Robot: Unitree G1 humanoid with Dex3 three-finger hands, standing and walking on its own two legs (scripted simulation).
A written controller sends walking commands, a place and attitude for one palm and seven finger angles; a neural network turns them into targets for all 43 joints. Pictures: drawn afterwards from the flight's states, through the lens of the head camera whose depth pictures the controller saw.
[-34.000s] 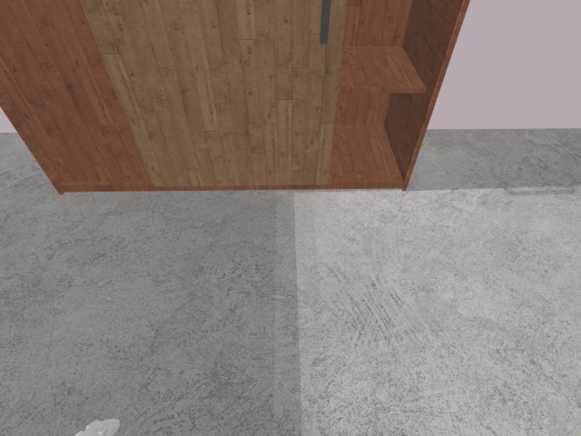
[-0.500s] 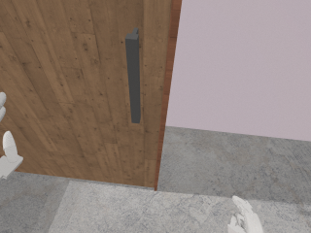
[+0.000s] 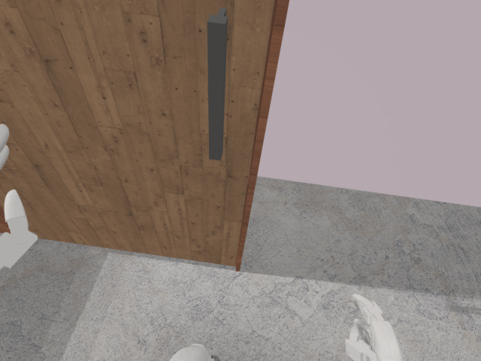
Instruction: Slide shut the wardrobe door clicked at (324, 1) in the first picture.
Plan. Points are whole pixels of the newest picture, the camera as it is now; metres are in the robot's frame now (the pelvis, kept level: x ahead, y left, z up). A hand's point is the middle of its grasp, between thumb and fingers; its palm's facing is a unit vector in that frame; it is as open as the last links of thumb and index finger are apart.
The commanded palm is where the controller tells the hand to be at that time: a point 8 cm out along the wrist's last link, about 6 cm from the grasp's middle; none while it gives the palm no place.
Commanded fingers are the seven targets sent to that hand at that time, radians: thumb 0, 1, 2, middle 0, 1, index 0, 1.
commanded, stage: step back with the hand held close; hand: left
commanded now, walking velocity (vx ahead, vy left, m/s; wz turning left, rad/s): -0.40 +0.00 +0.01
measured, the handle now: (218, 94) +0.54 +0.10 +0.15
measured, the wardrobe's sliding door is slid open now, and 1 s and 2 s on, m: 0.00 0.00 0.00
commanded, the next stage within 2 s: stop stepping back and stand still in 0.34 s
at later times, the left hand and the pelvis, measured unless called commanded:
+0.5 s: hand out of the picture +0.11 +0.26 +0.19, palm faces +0.36 -0.83 -0.42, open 7.4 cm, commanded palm +0.05 +0.30 +0.19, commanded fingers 0.00 0.90 0.90 -0.20 -0.30 -0.20 -0.30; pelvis -0.11 +0.01 +0.01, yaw -3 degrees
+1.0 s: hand out of the picture +0.03 +0.27 +0.19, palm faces +0.41 -0.80 -0.44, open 7.4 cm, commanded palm -0.02 +0.31 +0.19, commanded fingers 0.00 0.90 0.90 -0.20 -0.30 -0.20 -0.30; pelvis -0.17 +0.02 +0.01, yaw -2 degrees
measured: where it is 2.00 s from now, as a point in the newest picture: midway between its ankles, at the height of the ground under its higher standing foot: outside the picture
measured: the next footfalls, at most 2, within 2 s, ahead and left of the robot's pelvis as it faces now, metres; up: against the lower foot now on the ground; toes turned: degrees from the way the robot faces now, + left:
right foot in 0.50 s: -0.11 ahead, -0.07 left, +0.00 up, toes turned -1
left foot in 0.72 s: -0.08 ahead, +0.15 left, +0.00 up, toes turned +1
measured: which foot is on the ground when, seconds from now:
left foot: down 0.00-0.52, up 0.54-0.70, down 0.72-1.00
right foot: down 0.00-0.16, up 0.18-0.48, down 0.50-1.00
